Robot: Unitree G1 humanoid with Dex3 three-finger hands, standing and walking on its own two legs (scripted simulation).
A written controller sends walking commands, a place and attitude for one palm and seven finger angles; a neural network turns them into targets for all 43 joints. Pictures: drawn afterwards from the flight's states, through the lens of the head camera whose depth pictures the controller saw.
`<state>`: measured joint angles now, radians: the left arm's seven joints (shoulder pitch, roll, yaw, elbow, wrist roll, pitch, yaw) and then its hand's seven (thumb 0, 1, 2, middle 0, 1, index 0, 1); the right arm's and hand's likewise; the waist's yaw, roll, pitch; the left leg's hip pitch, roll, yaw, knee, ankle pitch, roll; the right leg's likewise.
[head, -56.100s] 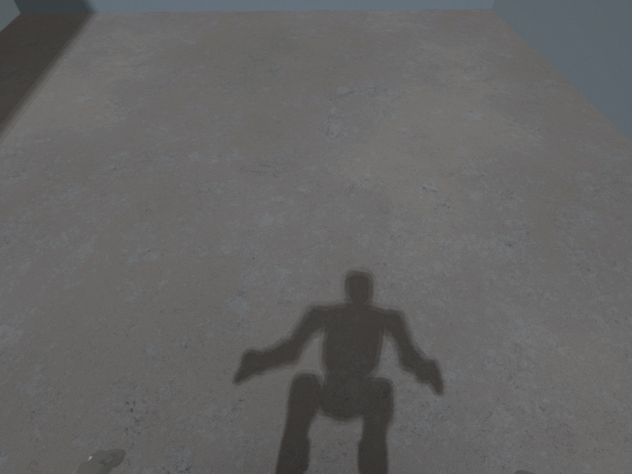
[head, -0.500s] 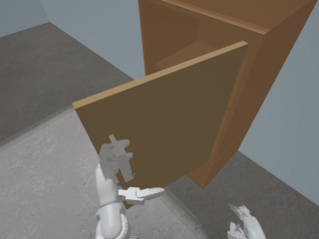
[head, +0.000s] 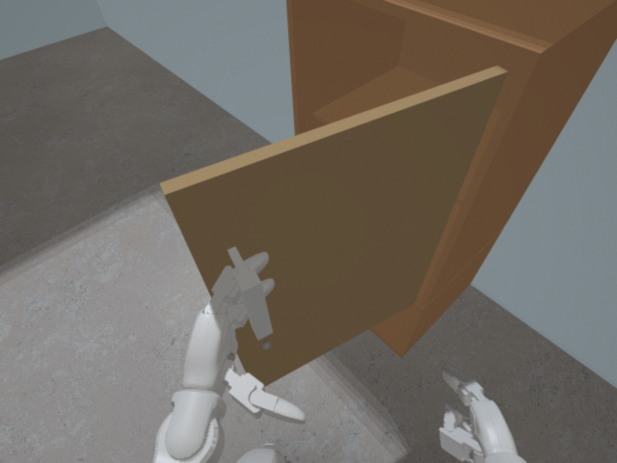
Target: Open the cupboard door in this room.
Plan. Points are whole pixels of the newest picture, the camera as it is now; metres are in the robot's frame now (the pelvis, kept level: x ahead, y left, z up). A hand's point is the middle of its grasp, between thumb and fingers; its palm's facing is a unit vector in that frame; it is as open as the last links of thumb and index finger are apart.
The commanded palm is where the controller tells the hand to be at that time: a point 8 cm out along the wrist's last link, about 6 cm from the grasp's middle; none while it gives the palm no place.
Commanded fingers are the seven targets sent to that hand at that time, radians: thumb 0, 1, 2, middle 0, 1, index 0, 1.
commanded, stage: slide the hand sideways off the handle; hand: left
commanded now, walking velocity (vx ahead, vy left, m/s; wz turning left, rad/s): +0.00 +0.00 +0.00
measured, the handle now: (249, 294) +0.31 +0.10 +0.07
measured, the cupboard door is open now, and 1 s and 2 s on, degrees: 76 78 78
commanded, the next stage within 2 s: draw the hand back to the body in 1.04 s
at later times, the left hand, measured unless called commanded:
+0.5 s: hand (248, 376) +0.21 +0.08 +0.07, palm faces -0.12 -0.99 +0.02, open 16.1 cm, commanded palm +0.18 +0.14 +0.07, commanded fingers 0.00 -0.50 0.30 -0.15 -0.30 -0.15 -0.30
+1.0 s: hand (203, 414) +0.17 +0.12 +0.07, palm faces -0.08 -1.00 -0.02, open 16.3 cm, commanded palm +0.14 +0.18 +0.07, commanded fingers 0.00 -0.50 0.30 -0.15 -0.30 -0.15 -0.30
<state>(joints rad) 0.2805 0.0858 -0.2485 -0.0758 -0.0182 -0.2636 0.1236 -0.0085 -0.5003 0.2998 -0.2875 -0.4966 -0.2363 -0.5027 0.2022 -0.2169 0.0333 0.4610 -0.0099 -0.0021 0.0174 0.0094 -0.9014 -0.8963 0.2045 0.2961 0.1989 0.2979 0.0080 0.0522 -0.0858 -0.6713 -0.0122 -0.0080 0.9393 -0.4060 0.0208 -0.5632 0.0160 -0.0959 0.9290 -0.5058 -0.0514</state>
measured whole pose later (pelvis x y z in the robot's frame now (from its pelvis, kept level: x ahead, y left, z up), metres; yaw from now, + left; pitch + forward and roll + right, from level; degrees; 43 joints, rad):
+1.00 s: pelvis +0.00 +0.01 -0.02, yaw -2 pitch +10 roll -2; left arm 0.71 0.18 -0.09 -0.39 -0.16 -0.32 -0.10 -0.01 -0.50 0.30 -0.15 -0.30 -0.15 -0.30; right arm 0.27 -0.22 0.00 0.34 0.03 0.00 -0.02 0.01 -0.90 -0.90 0.20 0.30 0.20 0.30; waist 0.01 0.06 -0.14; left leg -0.79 0.01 0.00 1.07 -0.47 0.03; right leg -0.68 0.03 -0.08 1.04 -0.55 -0.05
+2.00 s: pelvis +0.02 +0.04 +0.04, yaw -2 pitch +0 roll -2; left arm 0.64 0.33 0.15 -0.52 -0.06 -0.01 0.12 0.00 0.01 0.52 -0.18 -0.30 -0.17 -0.30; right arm 0.25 -0.21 0.07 0.50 0.02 -0.06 -0.10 0.01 -0.90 -0.90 0.21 0.30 0.20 0.30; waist 0.06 0.05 -0.05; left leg -0.33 -0.02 0.04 0.64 -0.32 0.07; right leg -0.22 0.02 -0.03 0.56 -0.35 0.00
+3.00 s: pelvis +0.02 +0.01 +0.06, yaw -5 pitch -1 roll -1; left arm 0.48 0.38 0.39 -0.39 -0.07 -0.12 0.11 0.02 0.89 0.90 -0.21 -0.30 -0.21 -0.30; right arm 0.16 -0.24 0.01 0.59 0.02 -0.01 -0.06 0.01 -0.90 -0.90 0.21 0.30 0.20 0.30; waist 0.05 0.07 0.01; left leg -0.21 0.03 0.07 0.45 -0.22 0.03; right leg -0.11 0.06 0.01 0.37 -0.24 -0.03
